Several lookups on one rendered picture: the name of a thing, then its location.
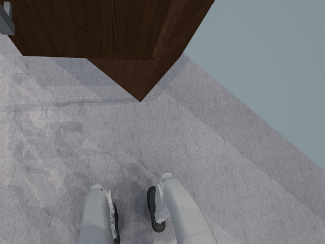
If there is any handle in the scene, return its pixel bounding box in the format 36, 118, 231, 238
0, 2, 15, 35

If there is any robot right shin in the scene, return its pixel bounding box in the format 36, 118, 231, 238
154, 173, 172, 223

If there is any cupboard door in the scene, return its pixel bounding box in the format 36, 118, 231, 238
0, 0, 172, 60

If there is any robot left thigh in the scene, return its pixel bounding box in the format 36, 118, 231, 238
79, 188, 115, 244

